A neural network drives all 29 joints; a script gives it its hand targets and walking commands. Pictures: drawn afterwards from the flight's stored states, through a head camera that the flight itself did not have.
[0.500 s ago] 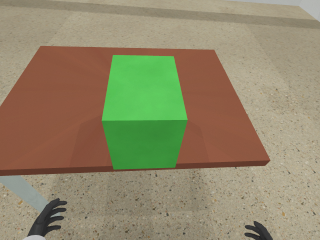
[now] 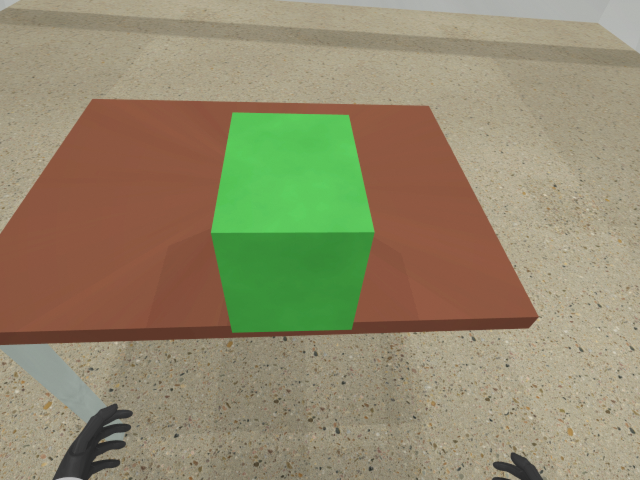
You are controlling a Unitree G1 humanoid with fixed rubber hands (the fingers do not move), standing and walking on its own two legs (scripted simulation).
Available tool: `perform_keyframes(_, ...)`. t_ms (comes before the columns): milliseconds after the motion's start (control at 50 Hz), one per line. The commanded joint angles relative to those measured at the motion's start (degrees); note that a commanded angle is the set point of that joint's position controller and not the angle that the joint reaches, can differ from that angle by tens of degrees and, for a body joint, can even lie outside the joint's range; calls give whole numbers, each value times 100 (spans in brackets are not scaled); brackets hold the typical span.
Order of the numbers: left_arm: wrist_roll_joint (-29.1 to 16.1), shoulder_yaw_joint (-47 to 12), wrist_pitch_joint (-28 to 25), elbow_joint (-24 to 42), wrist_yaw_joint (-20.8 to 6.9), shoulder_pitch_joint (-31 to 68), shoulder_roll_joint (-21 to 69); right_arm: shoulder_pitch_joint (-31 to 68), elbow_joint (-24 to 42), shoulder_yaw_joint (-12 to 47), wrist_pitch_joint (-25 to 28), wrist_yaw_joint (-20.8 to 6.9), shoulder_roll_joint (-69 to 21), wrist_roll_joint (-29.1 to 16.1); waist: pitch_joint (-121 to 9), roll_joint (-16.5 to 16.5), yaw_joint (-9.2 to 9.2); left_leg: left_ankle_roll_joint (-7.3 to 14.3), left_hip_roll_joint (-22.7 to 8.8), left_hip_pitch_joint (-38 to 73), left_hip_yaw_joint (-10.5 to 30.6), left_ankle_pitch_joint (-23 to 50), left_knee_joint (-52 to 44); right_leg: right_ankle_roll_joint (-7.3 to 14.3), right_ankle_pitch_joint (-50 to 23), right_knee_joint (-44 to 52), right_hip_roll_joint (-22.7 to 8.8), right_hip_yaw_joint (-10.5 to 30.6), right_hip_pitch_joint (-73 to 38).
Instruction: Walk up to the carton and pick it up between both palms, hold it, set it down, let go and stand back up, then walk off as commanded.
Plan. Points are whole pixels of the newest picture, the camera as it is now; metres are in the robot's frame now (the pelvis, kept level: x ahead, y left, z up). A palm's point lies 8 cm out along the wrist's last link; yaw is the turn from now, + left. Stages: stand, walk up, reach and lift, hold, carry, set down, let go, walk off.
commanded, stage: stand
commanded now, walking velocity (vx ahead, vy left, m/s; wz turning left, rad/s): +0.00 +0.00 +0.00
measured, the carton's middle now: (292, 220) +0.51 +0.05 +0.02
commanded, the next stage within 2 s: walk off in 0.34 s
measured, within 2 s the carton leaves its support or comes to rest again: neither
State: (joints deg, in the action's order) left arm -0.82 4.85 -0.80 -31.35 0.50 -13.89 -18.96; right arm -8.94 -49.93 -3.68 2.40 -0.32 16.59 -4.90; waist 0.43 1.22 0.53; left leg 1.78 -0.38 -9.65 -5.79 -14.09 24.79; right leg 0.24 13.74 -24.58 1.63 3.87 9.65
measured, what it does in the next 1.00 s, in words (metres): lifts its left foot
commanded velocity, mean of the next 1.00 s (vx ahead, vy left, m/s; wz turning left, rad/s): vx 0.00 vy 0.00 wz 0.00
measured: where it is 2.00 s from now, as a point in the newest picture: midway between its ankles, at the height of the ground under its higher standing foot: outside the picture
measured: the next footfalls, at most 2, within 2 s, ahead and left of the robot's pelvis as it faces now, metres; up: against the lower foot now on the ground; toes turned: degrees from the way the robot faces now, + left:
left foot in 1.30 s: -0.15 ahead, +0.07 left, +0.00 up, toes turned -1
right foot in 1.80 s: -0.34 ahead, -0.07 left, +0.00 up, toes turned +6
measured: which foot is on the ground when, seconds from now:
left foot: down 0.00-0.82, up 0.84-1.00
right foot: down 0.00-1.00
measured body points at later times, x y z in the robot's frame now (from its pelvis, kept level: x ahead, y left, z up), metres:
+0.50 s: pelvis -0.01 +0.00 +0.00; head -0.02 +0.01 +0.45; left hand +0.14 +0.29 -0.08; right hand +0.11 -0.29 -0.11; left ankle -0.01 +0.09 -0.74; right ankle -0.01 -0.12 -0.74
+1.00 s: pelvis -0.08 -0.04 -0.03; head -0.06 -0.07 +0.42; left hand +0.03 +0.30 -0.08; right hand +0.07 -0.35 -0.13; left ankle -0.14 +0.06 -0.65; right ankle -0.05 -0.14 -0.74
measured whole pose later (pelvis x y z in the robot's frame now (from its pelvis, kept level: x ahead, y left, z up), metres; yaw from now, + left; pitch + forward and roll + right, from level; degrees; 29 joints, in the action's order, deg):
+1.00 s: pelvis -0.08 -0.04 -0.03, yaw +0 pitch -6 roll +3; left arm -0.8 4.9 2.6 -35.0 0.9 -13.9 -23.2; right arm -10.9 -39.0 -5.1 -2.4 1.4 24.4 -4.9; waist 9.3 -1.9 -2.7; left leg 0.5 7.7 -20.9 -0.9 -31.1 71.0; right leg 2.0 21.1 -44.0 0.3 3.8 17.3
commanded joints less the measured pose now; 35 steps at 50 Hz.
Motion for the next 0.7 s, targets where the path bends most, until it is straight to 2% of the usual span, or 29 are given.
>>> perform_keyframes(0, 294, 29, -229, -247, 0, 136, -998, 363, 390, -261, 35, 22, 1462, 775, -297, -125, -28, 108, -743, 199, 850, 1055, -413, 215, -1409, 175, -742, 375, -124)
perform_keyframes(20, 290, 62, -230, -308, 3, 49, -1088, 408, 382, -236, 32, 6, 1401, 795, -313, -231, -86, 109, -719, 222, 821, 988, -413, 192, -1360, 209, -731, 381, -118)
perform_keyframes(60, 325, 81, -222, -243, 7, 284, -1143, 317, 362, -257, 42, 13, 1403, 751, -381, -235, 32, 91, -745, 265, 804, 1137, -396, 237, -1416, 160, -755, 359, -107)
perform_keyframes(80, 298, 63, -219, -303, 1, 262, -1042, 349, 300, -220, 34, -6, 1393, 749, -541, -203, -35, 95, -750, 335, 804, 1139, -376, 227, -1388, 164, -738, 337, -150)
perform_keyframes(100, 299, 31, -210, -280, -3, 223, -1050, 321, 306, -228, 10, 12, 1357, 739, -407, -87, 51, 99, -775, 369, 848, 1185, -434, 224, -1386, 144, -696, 293, -69)
perform_keyframes(140, 302, 51, -238, -370, 8, 216, -1066, 203, 247, -241, 30, 25, 1429, 767, -245, -230, 47, 118, -754, 247, 807, 1128, -454, 223, -1353, 193, -751, 405, -53)
perform_keyframes(160, 288, 54, -225, -358, -25, 258, -1067, 346, 257, -217, 24, 28, 1433, 764, -297, -196, -56, 130, -765, 310, 832, 1054, -440, 220, -1245, 271, -733, 376, -39)
perform_keyframes(180, 303, 57, -220, -349, -13, 271, -1087, 315, 255, -265, 28, 9, 1462, 744, -373, -149, 15, 106, -761, 338, 867, 968, -489, 202, -1192, 217, -698, 347, -40)
perform_keyframes(200, 297, 59, -209, -371, -19, 206, -1064, 383, 263, -243, 27, -15, 1411, 734, -261, -112, -21, 103, -775, 286, 857, 924, -507, 199, -1176, 222, -705, 354, 36)
perform_keyframes(220, 276, 35, -213, -409, -5, 104, -1101, 330, 261, -235, 21, -20, 1390, 728, -260, -299, -38, 128, -776, 215, 896, 701, -526, 207, -1134, 271, -729, 390, -39)
perform_keyframes(280, 331, 35, -219, -428, 5, 231, -1091, 450, 222, -222, 53, 1, 1387, 764, -116, -202, -46, 113, -767, 73, 920, 612, -594, 229, -980, 312, -724, 423, -20)
perform_keyframes(300, 322, 23, -221, -428, -12, 256, -1117, 327, 225, -206, 57, -10, 1386, 730, -172, -175, 37, 79, -759, 126, 885, 584, -599, 227, -985, 269, -740, 406, 18)
perform_keyframes(320, 266, 29, -224, -487, -14, 223, -1042, 297, 159, -215, 71, -2, 1419, 764, -63, -114, -24, 143, -841, 51, 1006, 452, -641, 229, -891, 320, -730, 424, 28)
perform_keyframes(380, 292, 38, -241, -533, -13, 246, -1149, 317, 169, -208, 69, -20, 1352, 730, -229, -256, 33, 104, -760, 191, 848, 748, -563, 254, -1145, 326, -800, 467, -129)
perform_keyframes(400, 306, 21, -264, -551, -19, 274, -1137, 243, 102, -201, 68, -23, 1324, 706, -158, -89, 54, 90, -759, 191, 864, 737, -592, 264, -1128, 311, -793, 455, -11)
perform_keyframes(420, 282, 18, -244, -552, -18, 274, -1055, 388, 158, -222, 77, -18, 1426, 744, -284, -228, 2, 114, -792, 254, 878, 856, -544, 248, -1171, 274, -770, 405, -53)
perform_keyframes(440, 264, 27, -234, -561, -25, 381, -1112, 340, 86, -208, 67, -23, 1417, 742, -195, -109, 26, 113, -772, 185, 909, 838, -603, 232, -1141, 307, -755, 432, -55)
perform_keyframes(460, 269, 3, -227, -584, -25, 287, -1054, 377, 112, -230, 65, -15, 1467, 744, -165, -215, -32, 118, -795, 254, 889, 865, -556, 217, -1100, 346, -772, 423, 32)
perform_keyframes(480, 264, 27, -223, -573, -26, 311, -1067, 310, 80, -232, 54, -18, 1421, 747, -260, -117, 21, 109, -782, 323, 883, 840, -519, 203, -1105, 394, -738, 411, -49)
perform_keyframes(500, 284, 31, -242, -589, -19, 267, -1117, 317, 78, -210, 51, -4, 1404, 743, -221, -111, 6, 115, -790, 302, 877, 954, -545, 234, -1146, 330, -758, 416, -7)
perform_keyframes(520, 129, 143, -33, -674, -29, 409, -1517, -282, 569, -208, -41, 73, 1785, 570, 334, -89, -50, 212, -732, -181, 891, 2674, 236, 405, -2404, -545, -631, 292, 717)
perform_keyframes(540, 86, 145, 23, -615, -2, 361, -1439, -408, 628, -230, -68, 103, 1836, 588, 269, -376, -60, 328, -780, -166, 892, 3088, 193, 427, -2268, -915, -526, 178, 799)
perform_keyframes(580, 59, 167, 132, -584, 20, 221, -1353, -402, 759, -348, -150, 132, 2005, 620, 210, -614, -26, 630, -1100, -268, 1160, 3011, -47, 353, -1409, -1577, -229, -127, 767)
perform_keyframes(600, 70, 165, 165, -556, 18, 177, -1318, -337, 859, -350, -169, 137, 2011, 636, 238, -766, -24, 870, -1445, -424, 1466, 3147, -243, 303, -413, -1967, -88, -223, 788)
perform_keyframes(620, 87, 172, 230, -519, 11, 103, -1256, -210, 954, -367, -194, 146, 2103, 662, 325, -1124, -32, 1136, -1774, -669, 1672, 3028, -411, 219, 1030, -2491, 76, -383, 859)
perform_keyframes(640, 118, 171, 263, -473, -3, 69, -1212, -191, 1094, -390, -195, 144, 2129, 693, 423, -1200, -26, 1300, -1946, -929, 1789, 2765, -476, 255, 1775, -2788, 60, -369, 810)
perform_keyframes(660, 140, 213, 305, -376, -7, -13, -1298, -111, 1235, -405, -216, 159, 2204, 708, 468, -1255, -99, 1418, -2108, -1304, 1896, 2411, -542, 278, 1846, -3113, -45, -235, 694)
perform_keyframes(680, 143, 217, 320, -335, -27, -82, -1355, -50, 1378, -426, -232, 159, 2235, 731, 642, -1293, -133, 1399, -2072, -1725, 1808, 2110, -532, 286, 1819, -3169, -66, -239, 561)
